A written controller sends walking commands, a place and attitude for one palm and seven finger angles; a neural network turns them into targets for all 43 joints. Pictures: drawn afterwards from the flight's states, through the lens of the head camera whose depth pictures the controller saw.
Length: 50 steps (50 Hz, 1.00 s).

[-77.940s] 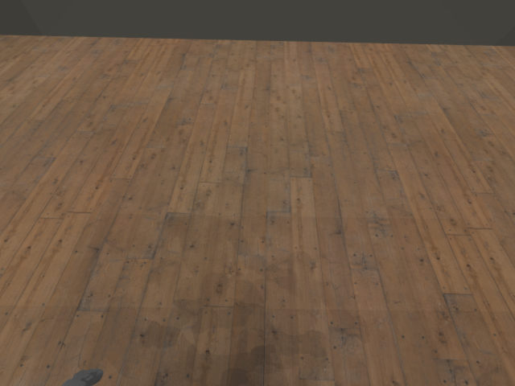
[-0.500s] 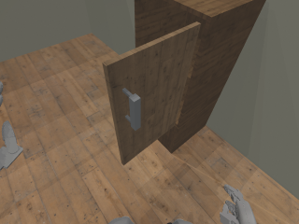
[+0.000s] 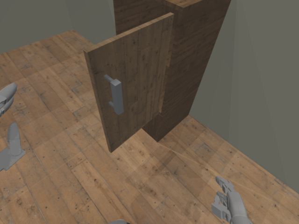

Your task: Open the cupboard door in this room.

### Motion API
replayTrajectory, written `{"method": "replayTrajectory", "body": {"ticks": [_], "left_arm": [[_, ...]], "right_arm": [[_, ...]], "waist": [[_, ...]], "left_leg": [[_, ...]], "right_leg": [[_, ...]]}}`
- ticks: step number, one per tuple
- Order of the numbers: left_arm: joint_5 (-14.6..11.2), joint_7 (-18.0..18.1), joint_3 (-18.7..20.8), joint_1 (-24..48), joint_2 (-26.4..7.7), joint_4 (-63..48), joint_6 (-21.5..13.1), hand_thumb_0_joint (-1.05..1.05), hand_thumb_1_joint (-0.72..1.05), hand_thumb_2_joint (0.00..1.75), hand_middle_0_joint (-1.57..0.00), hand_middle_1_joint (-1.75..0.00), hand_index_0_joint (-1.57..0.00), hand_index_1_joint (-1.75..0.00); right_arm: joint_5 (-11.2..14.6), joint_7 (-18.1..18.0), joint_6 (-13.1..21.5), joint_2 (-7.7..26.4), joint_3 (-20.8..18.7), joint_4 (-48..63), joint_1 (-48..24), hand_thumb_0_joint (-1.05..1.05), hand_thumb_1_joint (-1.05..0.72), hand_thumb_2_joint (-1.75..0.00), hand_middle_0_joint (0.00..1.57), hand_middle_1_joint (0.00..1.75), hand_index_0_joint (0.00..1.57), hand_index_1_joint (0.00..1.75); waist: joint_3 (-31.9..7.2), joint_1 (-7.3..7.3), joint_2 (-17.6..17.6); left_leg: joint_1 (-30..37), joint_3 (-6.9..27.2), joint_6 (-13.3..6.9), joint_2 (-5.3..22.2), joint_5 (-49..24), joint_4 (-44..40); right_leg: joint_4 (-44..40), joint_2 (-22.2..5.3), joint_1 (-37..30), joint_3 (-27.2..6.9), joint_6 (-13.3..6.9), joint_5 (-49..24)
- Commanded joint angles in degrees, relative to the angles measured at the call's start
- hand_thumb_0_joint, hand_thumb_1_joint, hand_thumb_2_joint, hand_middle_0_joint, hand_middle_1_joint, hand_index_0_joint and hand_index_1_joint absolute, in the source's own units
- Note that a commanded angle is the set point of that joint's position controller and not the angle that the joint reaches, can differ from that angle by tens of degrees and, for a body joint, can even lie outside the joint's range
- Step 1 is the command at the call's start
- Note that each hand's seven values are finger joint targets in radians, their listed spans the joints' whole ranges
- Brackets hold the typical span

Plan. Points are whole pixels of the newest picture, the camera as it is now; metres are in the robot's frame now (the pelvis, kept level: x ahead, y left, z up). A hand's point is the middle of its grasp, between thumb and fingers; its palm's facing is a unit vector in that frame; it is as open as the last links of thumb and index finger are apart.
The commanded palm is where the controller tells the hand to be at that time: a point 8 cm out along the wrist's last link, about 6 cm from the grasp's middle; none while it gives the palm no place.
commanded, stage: step back with the hand held close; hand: left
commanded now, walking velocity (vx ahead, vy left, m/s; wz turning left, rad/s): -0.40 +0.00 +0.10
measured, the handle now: (113, 95) +0.50 +0.16 +0.02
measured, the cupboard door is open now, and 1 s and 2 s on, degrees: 92 92 92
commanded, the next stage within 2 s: stop stepping back and stand still in 0.02 s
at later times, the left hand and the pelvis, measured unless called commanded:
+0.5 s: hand out of the picture +0.07 +0.26 +0.17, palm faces +0.53 -0.74 -0.40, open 7.4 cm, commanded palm +0.00 +0.29 +0.18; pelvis -0.11 -0.02 +0.00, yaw +5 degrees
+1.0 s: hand out of the picture +0.06 +0.27 +0.14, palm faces +0.46 -0.75 -0.47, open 7.4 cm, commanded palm none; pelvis -0.13 -0.01 +0.00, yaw +6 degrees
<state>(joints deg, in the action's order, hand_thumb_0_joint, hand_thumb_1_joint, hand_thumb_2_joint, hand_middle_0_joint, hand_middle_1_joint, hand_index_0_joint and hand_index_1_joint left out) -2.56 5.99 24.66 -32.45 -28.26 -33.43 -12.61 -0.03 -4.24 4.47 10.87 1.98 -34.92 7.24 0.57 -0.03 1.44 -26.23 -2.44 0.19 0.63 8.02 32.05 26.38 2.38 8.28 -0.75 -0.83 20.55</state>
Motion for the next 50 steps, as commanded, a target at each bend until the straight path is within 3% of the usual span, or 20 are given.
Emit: {"method": "replayTrajectory", "body": {"ticks": [1, 3, 6, 10, 11, 12, 13, 17, 22, 26, 28, 30, 35, 39, 41, 43, 45, 47, 48, 50], "left_arm": [[-1.61, 1.3, 9.0, 1.33, -10.26, -9.34, -2.56, 0.0, 0.9, 0.9, -0.2, -0.3, -0.2, -0.3], [-2.09, 1.1, 8.03, -2.52, -9.35, -7.73, -2.68, 0.0, 0.9, 0.9, -0.2, -0.3, -0.2, -0.3], [-1.92, 2.24, 7.55, -2.43, -7.96, -10.39, -1.61, 0.0, 0.9, 0.9, -0.2, -0.3, -0.2, -0.3], [-1.63, 3.77, 8.5, -5.78, -8.21, -10.95, 0.62, 0.0, 0.9, 0.9, -0.2, -0.3, -0.2, -0.3], [-1.07, 3.91, 8.89, -5.25, -9.08, -11.03, 0.73, 0.0, 0.9, 0.9, -0.2, -0.3, -0.2, -0.3], [-0.33, 4.09, 10.01, -4.26, -11.45, -11.76, 0.34, 0.0, 0.9, 0.9, -0.2, -0.3, -0.2, -0.3], [-0.57, 4.66, 13.03, 0.04, -13.55, -13.91, -0.67, 0.0, 0.9, 0.9, -0.2, -0.3, -0.2, -0.3], [0.96, 4.16, 5.66, 6.8, -5.96, -1.92, -0.48, 0.0, 0.9, 0.9, -0.2, -0.3, -0.2, -0.3], [2.64, 4.61, 3.36, 8.11, -4.78, -2.32, -1.55, 0.0, 0.9, 0.9, -0.2, -0.3, -0.2, -0.3], [1.73, 4.61, 6.32, 5.6, -6.81, -7.12, -2.72, 0.0, 0.9, 0.9, -0.2, -0.3, -0.2, -0.3], [1.62, 4.2, 7.24, 4.74, -6.8, -7.64, -2.94, 0.0, 0.9, 0.9, -0.2, -0.3, -0.2, -0.3], [2.23, 4.44, 6.45, 6.24, -5.42, -4.67, -2.81, 0.0, 0.9, 0.9, -0.2, -0.3, -0.2, -0.3], [1.9, 3.93, 5.68, 6.69, -4.74, 0.34, -2.7, 0.0, 0.9, 0.9, -0.2, -0.3, -0.2, -0.3], [1.59, 3.68, 5.34, 8.52, -5.46, -1.36, -2.55, 0.0, 0.9, 0.9, -0.2, -0.3, -0.2, -0.3], [1.68, 3.86, 5.91, 8.87, -5.57, -3.17, -2.47, 0.0, 0.9, 0.9, -0.2, -0.3, -0.2, -0.3], [1.31, 3.88, 6.06, 6.96, -5.21, -5.46, -2.57, 0.0, 0.9, 0.9, -0.2, -0.3, -0.2, -0.3], [1.43, 4.13, 6.82, 6.99, -5.78, -9.48, -3.91, 0.0, 0.9, 0.9, -0.2, -0.3, -0.2, -0.3], [2.47, 4.12, 6.22, 8.81, -5.68, -7.57, -3.5, 0.0, 0.9, 0.9, -0.2, -0.3, -0.2, -0.3], [4.73, -3.11, -19.28, 9.95, 9.63, 37.61, 5.07, 0.0, 0.9, 0.9, -0.2, -0.3, -0.2, -0.3], [4.55, -4.85, -18.39, 11.49, 13.13, 40.34, 13.21, 0.0, 0.9, 0.9, -0.2, -0.3, -0.2, -0.3]], "right_arm": [[0.42, -1.7, 2.88, 9.27, -3.53, 8.79, -2.92, 0.0, -0.9, -0.9, 0.2, 0.3, 0.2, 0.3], [-1.0, -0.52, 5.07, 9.56, -4.59, 8.54, -3.18, 0.0, -0.9, -0.9, 0.2, 0.3, 0.2, 0.3], [-0.9, 0.14, 6.58, 9.44, -5.12, 7.54, -1.69, 0.0, -0.9, -0.9, 0.2, 0.3, 0.2, 0.3], [-0.33, -0.37, 5.25, 9.58, -4.95, 10.29, -3.55, 0.0, -0.9, -0.9, 0.2, 0.3, 0.2, 0.3], [-0.24, -0.61, 4.59, 9.05, -5.06, 10.51, -3.24, 0.0, -0.9, -0.9, 0.2, 0.3, 0.2, 0.3], [-0.25, -0.56, 3.8, 8.1, -5.37, 9.98, -2.29, 0.0, -0.9, -0.9, 0.2, 0.3, 0.2, 0.3], [-2.09, -0.25, 3.33, 8.71, -5.31, 8.39, -1.42, 0.0, -0.9, -0.9, 0.2, 0.3, 0.2, 0.3], [-0.4, -1.92, 4.9, 7.38, -4.43, 5.63, 1.41, 0.0, -0.9, -0.9, 0.2, 0.3, 0.2, 0.3], [-0.99, -2.2, 7.17, 7.89, -4.1, 5.01, 2.71, 0.0, -0.9, -0.9, 0.2, 0.3, 0.2, 0.3], [-0.37, -1.58, 7.37, 10.02, -5.0, 7.64, 2.3, 0.0, -0.9, -0.9, 0.2, 0.3, 0.2, 0.3], [-0.41, -1.2, 7.23, 8.47, -4.04, 6.49, 1.64, 0.0, -0.9, -0.9, 0.2, 0.3, 0.2, 0.3], [-0.3, -1.24, 7.43, 8.17, -3.69, 6.07, 1.19, 0.0, -0.9, -0.9, 0.2, 0.3, 0.2, 0.3], [-0.3, -1.07, 7.24, 8.38, -4.09, 5.61, 1.16, 0.0, -0.9, -0.9, 0.2, 0.3, 0.2, 0.3], [-0.25, -0.22, 6.45, 7.1, -4.35, 5.01, 1.71, 0.0, -0.9, -0.9, 0.2, 0.3, 0.2, 0.3], [-0.37, -0.11, 6.19, 6.63, -3.79, 5.09, 1.72, 0.0, -0.9, -0.9, 0.2, 0.3, 0.2, 0.3], [-0.82, -0.82, 6.2, 7.18, -3.5, 5.58, 1.24, 0.0, -0.9, -0.9, 0.2, 0.3, 0.2, 0.3], [-0.64, -0.68, 6.65, 7.9, -3.73, 7.14, 0.03, 0.0, -0.9, -0.9, 0.2, 0.3, 0.2, 0.3], [-1.02, -0.64, 7.41, 6.51, -3.49, 6.16, 0.82, 0.0, -0.9, -0.9, 0.2, 0.3, 0.2, 0.3], [-0.88, 3.53, 9.75, 14.61, -7.97, -6.78, 0.44, 0.0, -0.9, -0.9, 0.2, 0.3, 0.2, 0.3], [-1.55, 3.44, 1.16, 11.86, -7.17, -5.55, 7.24, 0.0, -0.9, -0.9, 0.2, 0.3, 0.2, 0.3]], "waist": [[-11.72, -0.47, -7.79], [-15.62, -1.88, -17.37], [-13.14, -1.39, -10.74], [-5.51, -0.7, -14.96], [-3.6, 0.06, -8.25], [-3.11, 0.34, 6.41], [-1.53, -0.27, 8.24], [-1.88, 1.96, 4.27], [-2.17, 0.4, 2.42], [-6.38, -0.13, -4.87], [-3.67, 0.31, -12.84], [1.32, 0.56, -10.66], [2.28, 0.64, -3.46], [-1.99, 0.38, 10.39], [-3.2, 0.89, 6.58], [-2.29, 1.7, -5.41], [-2.08, 0.08, -17.67], [1.36, 0.69, -13.19], [4.23, 5.46, -11.97], [-2.79, 2.94, -4.16]], "left_leg": [[24.56, 7.81, -3.26, 6.68, -39.49, -10.83], [25.67, 17.52, -7.56, 15.2, -41.05, -15.59], [16.7, 14.95, -9.23, 15.46, -16.71, -19.41], [-4.72, 6.76, -3.0, 7.53, 25.42, -22.95], [-3.72, 2.82, -0.37, 2.28, 25.25, -12.83], [6.15, 0.7, 2.21, -3.77, 17.65, 11.7], [3.89, 4.51, 2.12, -3.17, 15.05, 27.47], [2.27, 2.61, 1.02, 1.59, 9.83, 23.02], [11.89, -1.45, -2.64, -0.37, 13.84, -5.54], [14.67, 7.73, -4.98, 7.41, 0.67, -10.73], [9.0, 8.7, -5.11, 8.37, 13.77, -16.27], [3.13, 12.22, -6.36, 11.99, 21.25, -19.14], [0.25, 5.71, -4.38, 6.34, 22.68, -9.34], [0.64, -0.31, -1.98, -0.29, 17.18, 17.21], [6.93, 1.84, -2.52, 2.25, 17.13, 9.05], [16.76, 4.44, -2.64, 3.06, 12.2, -9.4], [12.48, 21.81, -7.2, 15.81, 17.81, -20.03], [11.69, 19.72, -8.21, 15.88, 3.79, -18.38], [16.45, 14.39, -6.87, 12.52, -22.38, -7.14], [17.69, 12.76, -7.9, 13.12, -42.9, -4.63]], "right_leg": [[7.86, -1.7, 8.38, 2.09, 2.99, -27.25], [20.35, 1.59, 11.61, -1.59, 1.44, 11.93], [22.89, 0.36, 7.82, -1.77, 1.32, 8.91], [3.3, 1.37, -6.43, 5.83, -0.43, 5.91], [-6.71, -2.82, -1.62, 1.33, -1.91, 9.96], [-22.01, -16.88, 17.8, -18.87, -6.88, 24.96], [-24.89, -26.21, 26.09, -26.95, -11.14, 20.16], [-15.95, -16.94, 17.01, -10.54, -4.95, 9.56], [-12.46, -15.31, 8.85, -10.13, -4.0, 8.18], [2.89, -5.49, 2.92, -2.26, 0.07, -10.72], [6.42, -3.89, 4.67, 1.76, 0.59, -2.68], [9.78, -2.99, 4.82, 4.25, 1.05, -1.89], [0.72, -5.2, 3.58, -3.36, -1.39, 2.07], [-12.82, -18.83, 5.92, -22.09, -9.53, 13.55], [-8.86, -18.32, 8.66, -15.23, -8.66, 4.91], [1.73, -10.14, 14.73, -5.26, -3.57, 4.0], [16.31, -2.45, 14.5, 2.76, 1.16, 2.99], [18.24, -3.88, 14.91, 1.96, 1.18, 2.75], [21.66, -3.55, 24.58, 2.02, 1.02, -0.21], [18.16, -2.87, 18.64, 1.09, 0.3, 5.51]]}}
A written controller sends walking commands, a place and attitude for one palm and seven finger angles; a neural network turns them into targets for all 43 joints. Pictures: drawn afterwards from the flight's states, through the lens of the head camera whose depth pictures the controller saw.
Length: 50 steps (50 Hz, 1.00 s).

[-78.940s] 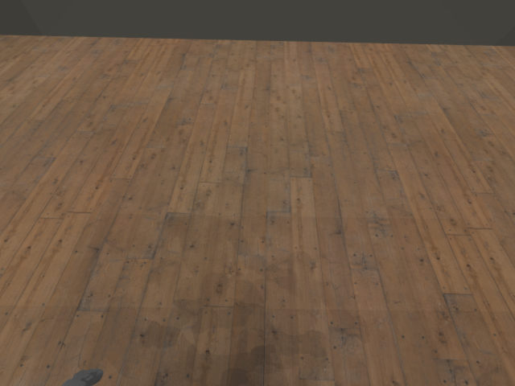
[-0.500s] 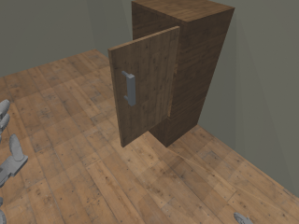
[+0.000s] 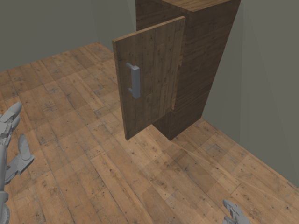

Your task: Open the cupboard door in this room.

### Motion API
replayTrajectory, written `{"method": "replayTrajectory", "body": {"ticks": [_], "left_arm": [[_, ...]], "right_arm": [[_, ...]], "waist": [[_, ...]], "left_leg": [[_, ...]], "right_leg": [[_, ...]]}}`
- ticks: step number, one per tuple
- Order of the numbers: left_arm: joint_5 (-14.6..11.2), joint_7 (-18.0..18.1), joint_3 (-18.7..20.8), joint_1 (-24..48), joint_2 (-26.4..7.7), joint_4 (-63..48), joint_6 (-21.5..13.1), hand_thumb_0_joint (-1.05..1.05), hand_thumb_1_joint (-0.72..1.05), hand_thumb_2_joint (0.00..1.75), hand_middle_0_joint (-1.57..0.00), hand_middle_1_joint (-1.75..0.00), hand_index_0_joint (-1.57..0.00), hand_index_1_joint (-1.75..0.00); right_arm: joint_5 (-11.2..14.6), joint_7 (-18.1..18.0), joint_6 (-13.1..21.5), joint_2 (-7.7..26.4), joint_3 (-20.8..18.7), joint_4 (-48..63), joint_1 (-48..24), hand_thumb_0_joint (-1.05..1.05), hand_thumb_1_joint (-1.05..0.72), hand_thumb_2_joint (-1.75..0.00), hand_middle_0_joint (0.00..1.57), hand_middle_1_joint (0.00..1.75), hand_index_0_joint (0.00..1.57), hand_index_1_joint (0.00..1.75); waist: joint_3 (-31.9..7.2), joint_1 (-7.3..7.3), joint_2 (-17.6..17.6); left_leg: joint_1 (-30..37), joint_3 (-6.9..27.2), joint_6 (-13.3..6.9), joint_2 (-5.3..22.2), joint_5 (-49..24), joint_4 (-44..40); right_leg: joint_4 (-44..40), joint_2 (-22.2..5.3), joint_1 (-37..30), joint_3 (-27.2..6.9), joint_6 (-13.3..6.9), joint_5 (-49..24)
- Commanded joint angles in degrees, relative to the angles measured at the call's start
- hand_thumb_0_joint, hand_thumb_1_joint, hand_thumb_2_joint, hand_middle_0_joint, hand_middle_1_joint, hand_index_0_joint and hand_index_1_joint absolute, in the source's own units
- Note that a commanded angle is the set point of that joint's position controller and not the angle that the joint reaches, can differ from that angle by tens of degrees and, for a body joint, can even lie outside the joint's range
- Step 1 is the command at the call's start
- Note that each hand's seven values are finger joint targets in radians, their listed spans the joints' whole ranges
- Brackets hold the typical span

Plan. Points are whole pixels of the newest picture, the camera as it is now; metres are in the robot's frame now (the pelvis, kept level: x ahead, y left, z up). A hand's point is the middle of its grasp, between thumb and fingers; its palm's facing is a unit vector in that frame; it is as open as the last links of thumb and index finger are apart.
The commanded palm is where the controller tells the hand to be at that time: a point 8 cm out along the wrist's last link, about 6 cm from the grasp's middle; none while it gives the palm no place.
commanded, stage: let the arm hang, fingers relaxed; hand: left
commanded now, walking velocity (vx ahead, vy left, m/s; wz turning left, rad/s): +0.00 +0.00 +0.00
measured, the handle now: (132, 80) +0.64 +0.10 +0.02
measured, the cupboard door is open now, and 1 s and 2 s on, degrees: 92 92 92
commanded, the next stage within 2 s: look to check the result in 1.06 s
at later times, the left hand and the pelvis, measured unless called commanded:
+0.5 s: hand out of the picture +0.01 +0.18 -0.16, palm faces +0.04 -0.97 -0.25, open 7.2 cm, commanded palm none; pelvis -0.01 -0.02 +0.01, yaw +2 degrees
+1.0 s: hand out of the picture +0.00 +0.17 -0.16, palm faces +0.05 -0.98 -0.21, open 7.3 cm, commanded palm none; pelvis -0.02 -0.01 +0.01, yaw +2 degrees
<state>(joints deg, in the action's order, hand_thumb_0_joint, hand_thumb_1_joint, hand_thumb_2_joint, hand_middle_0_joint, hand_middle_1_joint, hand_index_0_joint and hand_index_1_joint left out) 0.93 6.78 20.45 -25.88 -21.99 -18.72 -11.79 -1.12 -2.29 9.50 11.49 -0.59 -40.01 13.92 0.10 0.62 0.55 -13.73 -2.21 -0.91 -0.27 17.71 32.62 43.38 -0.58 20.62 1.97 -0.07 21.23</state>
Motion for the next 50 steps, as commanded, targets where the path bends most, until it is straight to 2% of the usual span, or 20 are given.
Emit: {"method": "replayTrajectory", "body": {"ticks": [1, 2, 3, 4, 5, 6, 7, 8, 10, 11, 12, 13, 16, 18, 21, 26, 32, 35, 37, 50], "left_arm": [[1.0, -5.65, -14.86, 5.11, 7.58, 28.36, 12.38, 0.0, 0.9, 0.9, -0.2, -0.3, -0.2, -0.3], [0.98, -5.64, -15.01, 4.88, 6.56, 32.1, 12.09, 0.0, 0.9, 0.9, -0.2, -0.3, -0.2, -0.3], [1.06, -5.69, -14.84, 4.36, 4.61, 36.56, 11.38, 0.0, 0.9, 0.9, -0.2, -0.3, -0.2, -0.3], [1.3, -5.64, -14.78, 5.4, 1.13, 40.77, 11.01, 0.0, 0.9, 0.9, -0.2, -0.3, -0.2, -0.3], [1.06, -6.04, -15.13, 9.01, -1.37, 44.68, 11.08, 0.0, 0.9, 0.9, -0.2, -0.3, -0.2, -0.3], [0.89, -6.12, -15.35, 10.55, -2.19, 47.81, 10.99, 0.0, 0.9, 0.9, -0.2, -0.3, -0.2, -0.3], [0.67, -5.83, -15.76, 11.71, -1.52, 51.5, 10.81, 0.0, 0.9, 0.9, -0.2, -0.3, -0.2, -0.3], [0.49, -5.58, -16.35, 12.83, -0.87, 54.92, 10.91, 0.0, 0.9, 0.9, -0.2, -0.3, -0.2, -0.3], [-0.11, -5.44, -17.51, 13.99, 0.73, 60.95, 11.06, 0.0, 0.9, 0.9, -0.2, -0.3, -0.2, -0.3], [-0.37, -5.49, -17.94, 13.99, 1.54, 63.59, 11.15, 0.0, 0.9, 0.9, -0.2, -0.3, -0.2, -0.3], [-0.52, -5.54, -18.18, 13.11, 2.31, 66.08, 11.26, 0.0, 0.9, 0.9, -0.2, -0.3, -0.2, -0.3], [-0.26, -5.47, -17.59, 11.65, 3.26, 68.05, 11.24, 0.0, 0.9, 0.9, -0.2, -0.3, -0.2, -0.3], [-0.36, -5.41, -17.62, 11.41, 4.47, 71.67, 11.04, 0.0, 0.9, 0.9, -0.2, -0.3, -0.2, -0.3], [-0.42, -5.38, -17.86, 11.89, 4.26, 73.77, 11.0, 0.0, 0.9, 0.9, -0.2, -0.3, -0.2, -0.3], [-0.58, -5.33, -18.28, 12.19, 4.51, 76.68, 11.17, 0.0, 0.9, 0.9, -0.2, -0.3, -0.2, -0.3], [-0.66, -5.16, -18.39, 11.36, 4.38, 79.88, 11.15, 0.0, 0.9, 0.9, -0.2, -0.3, -0.2, -0.3], [-0.46, -5.0, -18.27, 10.77, 4.87, 81.34, 11.56, 0.0, 0.9, 0.9, -0.2, -0.3, -0.2, -0.3], [-0.39, -5.0, -17.99, 10.45, 4.71, 81.38, 11.38, 0.0, 0.9, 0.9, -0.2, -0.3, -0.2, -0.3], [-0.39, -4.98, -17.97, 10.41, 5.02, 81.41, 11.36, 0.0, 0.9, 0.9, -0.2, -0.3, -0.2, -0.3], [-0.25, -5.07, -17.7, 11.18, 4.92, 81.6, 10.95, 0.0, 0.9, 0.9, -0.2, -0.3, -0.2, -0.3]], "right_arm": [[-0.61, 1.42, -4.82, 10.23, -3.69, 0.4, 0.25, 0.0, -0.9, -0.9, 0.2, 0.3, 0.2, 0.3], [-0.5, 1.52, -5.48, 10.1, -3.08, 0.48, -0.82, 0.0, -0.9, -0.9, 0.2, 0.3, 0.2, 0.3], [-0.2, 1.58, -5.94, 9.14, -2.66, 0.13, -1.72, 0.0, -0.9, -0.9, 0.2, 0.3, 0.2, 0.3], [0.41, 1.78, -6.48, 7.25, -2.35, -0.58, -1.32, 0.0, -0.9, -0.9, 0.2, 0.3, 0.2, 0.3], [0.51, 2.15, -7.53, 7.04, -2.07, -2.06, 0.93, 0.0, -0.9, -0.9, 0.2, 0.3, 0.2, 0.3], [-0.22, 2.17, -8.4, 6.92, -2.2, -2.84, 0.57, 0.0, -0.9, -0.9, 0.2, 0.3, 0.2, 0.3], [-0.51, 1.89, -8.94, 6.87, -2.2, -4.39, -0.51, 0.0, -0.9, -0.9, 0.2, 0.3, 0.2, 0.3], [-0.31, 1.85, -9.25, 6.96, -2.19, -5.72, -0.24, 0.0, -0.9, -0.9, 0.2, 0.3, 0.2, 0.3], [-0.15, 1.59, -9.44, 5.77, -1.3, -9.49, 0.45, 0.0, -0.9, -0.9, 0.2, 0.3, 0.2, 0.3], [-0.23, 1.45, -9.34, 5.56, -0.79, -10.98, 0.29, 0.0, -0.9, -0.9, 0.2, 0.3, 0.2, 0.3], [-0.28, 1.27, -9.22, 5.55, -0.46, -12.29, -0.4, 0.0, -0.9, -0.9, 0.2, 0.3, 0.2, 0.3], [-0.32, 0.99, -9.24, 5.59, -0.63, -12.97, -0.9, 0.0, -0.9, -0.9, 0.2, 0.3, 0.2, 0.3], [-0.36, 0.81, -9.41, 4.61, -0.8, -15.59, 1.46, 0.0, -0.9, -0.9, 0.2, 0.3, 0.2, 0.3], [-0.13, 0.72, -9.53, 4.79, -0.95, -17.16, 2.85, 0.0, -0.9, -0.9, 0.2, 0.3, 0.2, 0.3], [-0.15, 0.65, -9.83, 4.09, -0.77, -19.6, 4.45, 0.0, -0.9, -0.9, 0.2, 0.3, 0.2, 0.3], [-0.08, 0.53, -9.87, 3.67, -0.7, -22.04, 6.43, 0.0, -0.9, -0.9, 0.2, 0.3, 0.2, 0.3], [-0.27, 0.6, -10.15, 3.12, -0.86, -23.12, 7.21, 0.0, -0.9, -0.9, 0.2, 0.3, 0.2, 0.3], [-0.25, 0.59, -9.9, 3.19, -1.02, -23.28, 7.43, 0.0, -0.9, -0.9, 0.2, 0.3, 0.2, 0.3], [-0.32, 0.54, -9.8, 3.01, -1.03, -23.29, 7.16, 0.0, -0.9, -0.9, 0.2, 0.3, 0.2, 0.3], [-0.24, 0.41, -9.19, 4.06, -1.25, -22.67, 4.76, 0.0, -0.9, -0.9, 0.2, 0.3, 0.2, 0.3]], "waist": [[-4.42, 1.13, -0.65], [-5.53, -0.35, 1.86], [-7.87, -1.5, 6.4], [-7.07, -0.88, 12.11], [-1.88, 1.28, 9.49], [-1.49, 1.08, 8.14], [-2.37, 0.61, 12.26], [-3.26, 0.85, 12.07], [-2.49, 1.33, 1.02], [-1.38, 1.0, -5.07], [-0.75, 0.17, -8.64], [-0.76, -0.6, -8.47], [-3.15, -0.28, -6.69], [-1.96, -0.18, -3.28], [1.37, 0.05, -1.79], [2.34, 0.11, 0.68], [6.13, 0.14, 0.81], [4.45, 0.14, 1.3], [5.08, 0.12, -0.39], [4.36, -0.09, -2.01]], "left_leg": [[5.22, 12.56, -6.79, 13.37, -50.61, -4.47], [3.32, 10.64, -5.74, 11.68, -44.56, -3.29], [0.04, 7.03, -3.02, 7.6, -34.39, -0.43], [-5.09, 3.65, -0.48, 3.16, -15.47, 1.79], [-4.02, 2.6, 0.31, 0.84, -1.29, 0.87], [-3.57, 1.7, 0.09, 0.14, -1.71, 0.81], [-3.32, 1.98, 0.1, 0.38, -2.2, 1.42], [-2.2, 2.33, 0.13, 0.76, -3.04, 0.62], [2.53, 3.39, 0.25, 2.21, -10.33, -4.38], [2.9, 4.75, 0.12, 3.55, -13.73, -7.21], [1.66, 5.96, -0.3, 4.8, -14.48, -8.98], [0.87, 6.49, -0.56, 5.35, -13.72, -9.35], [1.52, 5.74, -0.47, 4.96, -10.62, -9.94], [1.96, 5.77, -0.47, 4.99, -10.46, -10.48], [1.55, 5.7, -0.48, 4.85, -7.93, -11.93], [2.32, 5.29, -0.65, 4.81, -7.13, -12.73], [0.82, 5.57, -0.9, 4.64, -2.12, -14.08], [1.28, 5.54, -1.06, 4.51, -2.68, -13.76], [0.74, 5.84, -1.03, 4.74, -2.07, -14.22], [0.94, 6.8, -1.06, 5.34, -4.15, -14.88]], "right_leg": [[-2.13, -0.01, 2.76, -1.74, -0.62, 2.3], [-6.58, -0.32, -2.64, -2.05, -0.75, -4.67], [-12.98, -2.79, -10.7, -4.72, -1.36, -22.93], [-16.8, -9.38, -13.98, -12.45, -3.64, -31.3], [-20.36, -13.71, -7.48, -14.31, -6.03, -27.15], [-20.03, -12.19, -8.01, -15.37, -6.46, -29.31], [-20.33, -10.45, -9.81, -14.06, -6.0, -31.89], [-20.3, -9.43, -11.01, -12.18, -5.74, -32.14], [-20.31, -7.36, -8.43, -10.67, -4.34, -25.61], [-19.58, -5.35, -7.97, -9.16, -3.35, -21.42], [-19.55, -4.13, -9.11, -8.25, -2.76, -18.44], [-20.65, -3.71, -10.25, -7.72, -2.61, -17.03], [-22.5, -4.21, -12.57, -7.51, -3.14, -16.15], [-23.44, -4.14, -11.98, -7.04, -3.14, -15.31], [-25.3, -4.08, -9.94, -6.95, -3.12, -10.56], [-26.49, -4.14, -9.29, -6.99, -3.12, -7.86], [-26.99, -3.77, -5.88, -7.35, -2.98, -1.96], [-26.62, -3.86, -6.38, -7.58, -2.95, -2.26], [-26.15, -3.79, -5.97, -7.38, -2.95, -2.57], [-24.88, -4.05, -7.4, -7.17, -2.9, -7.15]]}}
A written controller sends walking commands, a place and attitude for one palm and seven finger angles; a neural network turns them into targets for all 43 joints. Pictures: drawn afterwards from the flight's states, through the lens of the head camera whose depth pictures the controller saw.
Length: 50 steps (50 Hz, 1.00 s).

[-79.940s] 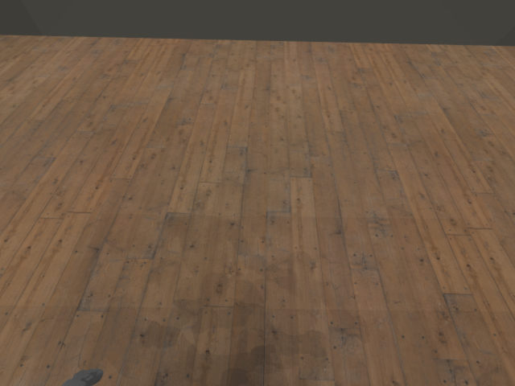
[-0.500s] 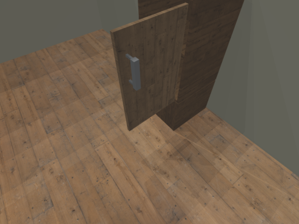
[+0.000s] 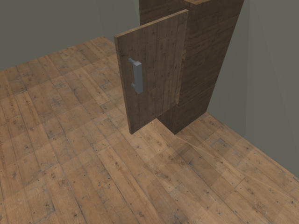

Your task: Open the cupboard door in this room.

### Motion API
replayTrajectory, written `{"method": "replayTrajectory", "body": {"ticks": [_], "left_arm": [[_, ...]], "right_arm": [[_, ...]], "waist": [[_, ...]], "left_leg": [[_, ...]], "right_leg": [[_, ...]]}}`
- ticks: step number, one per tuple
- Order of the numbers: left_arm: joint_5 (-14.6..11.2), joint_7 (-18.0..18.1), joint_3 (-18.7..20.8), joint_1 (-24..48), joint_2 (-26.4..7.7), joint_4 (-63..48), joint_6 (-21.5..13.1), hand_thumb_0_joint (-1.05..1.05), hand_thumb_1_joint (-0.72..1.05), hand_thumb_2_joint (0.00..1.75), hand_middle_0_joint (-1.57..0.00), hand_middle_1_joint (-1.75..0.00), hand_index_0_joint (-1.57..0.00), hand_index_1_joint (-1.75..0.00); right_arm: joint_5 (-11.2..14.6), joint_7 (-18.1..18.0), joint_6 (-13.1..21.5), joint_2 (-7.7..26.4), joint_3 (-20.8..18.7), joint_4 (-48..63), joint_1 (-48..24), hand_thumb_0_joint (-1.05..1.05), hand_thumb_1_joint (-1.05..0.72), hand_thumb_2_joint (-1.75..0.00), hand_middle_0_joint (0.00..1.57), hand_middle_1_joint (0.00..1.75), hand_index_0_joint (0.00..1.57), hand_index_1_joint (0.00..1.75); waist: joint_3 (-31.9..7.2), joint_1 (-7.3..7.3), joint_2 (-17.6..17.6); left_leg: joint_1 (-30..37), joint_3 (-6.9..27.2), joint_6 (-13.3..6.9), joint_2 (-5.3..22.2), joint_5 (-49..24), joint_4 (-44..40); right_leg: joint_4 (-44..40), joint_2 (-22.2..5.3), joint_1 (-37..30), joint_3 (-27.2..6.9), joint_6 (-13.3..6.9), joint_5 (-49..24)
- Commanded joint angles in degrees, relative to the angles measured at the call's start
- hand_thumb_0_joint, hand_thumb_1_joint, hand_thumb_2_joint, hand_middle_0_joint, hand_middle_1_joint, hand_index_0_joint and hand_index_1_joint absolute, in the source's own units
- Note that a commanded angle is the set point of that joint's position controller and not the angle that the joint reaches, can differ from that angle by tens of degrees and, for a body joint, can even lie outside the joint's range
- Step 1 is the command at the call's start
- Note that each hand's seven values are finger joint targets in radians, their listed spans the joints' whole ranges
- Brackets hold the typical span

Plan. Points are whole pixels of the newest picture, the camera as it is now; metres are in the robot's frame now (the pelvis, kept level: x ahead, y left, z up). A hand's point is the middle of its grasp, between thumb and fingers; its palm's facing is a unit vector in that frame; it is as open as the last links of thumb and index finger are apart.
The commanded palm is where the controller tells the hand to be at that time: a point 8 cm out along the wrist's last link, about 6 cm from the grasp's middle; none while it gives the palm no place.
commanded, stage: let the arm hang, fingers relaxed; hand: left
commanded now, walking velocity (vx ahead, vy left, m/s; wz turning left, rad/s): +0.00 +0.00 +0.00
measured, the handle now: (135, 76) +0.66 +0.09 +0.01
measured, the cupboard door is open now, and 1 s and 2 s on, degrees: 92 92 92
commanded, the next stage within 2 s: look to check the result in 0.06 s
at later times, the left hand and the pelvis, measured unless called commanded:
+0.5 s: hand out of the picture +0.06 +0.21 -0.16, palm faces +0.00 -0.96 -0.28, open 7.4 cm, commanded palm none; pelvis +0.01 +0.00 +0.00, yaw +0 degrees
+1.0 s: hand out of the picture +0.10 +0.23 -0.15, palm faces -0.01 -0.95 -0.31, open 7.4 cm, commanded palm none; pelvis +0.02 +0.00 +0.01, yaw +0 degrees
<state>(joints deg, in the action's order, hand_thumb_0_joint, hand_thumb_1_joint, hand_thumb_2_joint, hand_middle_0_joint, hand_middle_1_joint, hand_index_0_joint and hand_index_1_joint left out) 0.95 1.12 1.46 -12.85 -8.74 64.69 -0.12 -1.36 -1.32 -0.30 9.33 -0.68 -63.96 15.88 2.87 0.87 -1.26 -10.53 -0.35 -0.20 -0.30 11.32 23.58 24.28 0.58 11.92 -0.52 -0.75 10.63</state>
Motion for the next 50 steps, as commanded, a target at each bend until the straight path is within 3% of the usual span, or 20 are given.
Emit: {"method": "replayTrajectory", "body": {"ticks": [1, 3, 33, 50], "left_arm": [[-0.26, 0.56, 1.42, -1.57, -8.77, -1.92, -0.82, 0.0, 0.9, 0.9, -0.2, -0.3, -0.2, -0.3], [-0.24, 0.57, 1.45, -1.31, -9.18, -1.95, -0.92, 0.0, 0.9, 0.9, -0.2, -0.3, -0.2, -0.3], [-0.35, 0.12, 1.67, 5.81, -16.48, -2.55, -1.88, 0.0, 0.9, 0.9, -0.2, -0.3, -0.2, -0.3], [-0.47, -0.01, 1.35, 7.43, -18.07, -2.47, -1.99, 0.0, 0.9, 0.9, -0.2, -0.3, -0.2, -0.3]], "right_arm": [[0.02, -0.56, 0.72, 6.5, -1.27, 1.41, 2.77, 0.0, -0.9, -0.9, 0.2, 0.3, 0.2, 0.3], [0.14, -0.54, 0.66, 7.21, -1.39, 1.61, 2.0, 0.0, -0.9, -0.9, 0.2, 0.3, 0.2, 0.3], [0.21, 0.04, 1.02, 15.05, -1.67, 2.02, -6.75, 0.0, -0.9, -0.9, 0.2, 0.3, 0.2, 0.3], [0.21, 0.08, 1.22, 16.91, -1.46, 2.04, -8.55, 0.0, -0.9, -0.9, 0.2, 0.3, 0.2, 0.3]], "waist": [[1.03, -0.37, -0.34], [1.5, -0.41, 0.99], [-2.82, -0.4, 1.42], [-3.93, -0.28, 0.81]], "left_leg": [[-2.11, 4.95, -1.77, 5.38, 1.26, -5.75], [-1.74, 4.85, -1.82, 5.39, 0.89, -5.47], [3.75, 5.01, -1.23, 6.09, -6.48, -6.52], [5.42, 5.05, -0.94, 6.63, -8.82, -7.52]], "right_leg": [[-5.64, -5.29, 0.62, -4.63, -2.23, 2.38], [-5.96, -5.32, 1.11, -4.51, -2.26, 2.62], [-8.05, -6.77, -3.53, -5.13, -2.08, -5.22], [-8.43, -7.08, -5.3, -4.82, -1.91, -8.46]]}}
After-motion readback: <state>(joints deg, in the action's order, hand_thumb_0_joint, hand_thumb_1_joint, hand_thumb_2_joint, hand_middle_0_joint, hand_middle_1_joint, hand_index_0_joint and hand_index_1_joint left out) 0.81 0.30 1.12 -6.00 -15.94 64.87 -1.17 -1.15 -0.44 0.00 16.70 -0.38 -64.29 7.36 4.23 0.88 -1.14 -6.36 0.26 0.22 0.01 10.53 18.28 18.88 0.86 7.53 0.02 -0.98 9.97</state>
